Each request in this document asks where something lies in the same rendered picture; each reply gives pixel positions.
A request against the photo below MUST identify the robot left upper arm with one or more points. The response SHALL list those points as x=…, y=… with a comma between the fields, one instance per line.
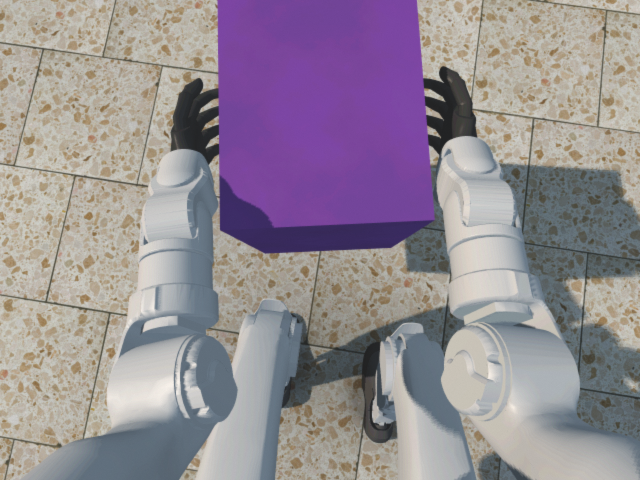
x=164, y=399

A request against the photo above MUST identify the right robot shin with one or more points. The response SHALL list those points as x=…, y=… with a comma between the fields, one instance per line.
x=382, y=409

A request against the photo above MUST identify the left robot hand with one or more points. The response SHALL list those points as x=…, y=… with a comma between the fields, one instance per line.
x=188, y=122

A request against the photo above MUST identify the left robot thigh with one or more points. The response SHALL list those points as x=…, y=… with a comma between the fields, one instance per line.
x=244, y=445

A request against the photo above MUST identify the carton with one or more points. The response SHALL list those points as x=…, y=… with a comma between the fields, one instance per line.
x=323, y=140

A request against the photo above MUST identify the robot right forearm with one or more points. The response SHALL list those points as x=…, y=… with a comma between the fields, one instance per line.
x=491, y=281

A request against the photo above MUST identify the robot right upper arm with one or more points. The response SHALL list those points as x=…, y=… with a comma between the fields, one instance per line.
x=520, y=388

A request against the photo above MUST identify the robot left forearm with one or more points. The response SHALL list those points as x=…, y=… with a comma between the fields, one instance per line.
x=175, y=295

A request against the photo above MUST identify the right robot hand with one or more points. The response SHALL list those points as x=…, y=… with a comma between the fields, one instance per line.
x=458, y=118

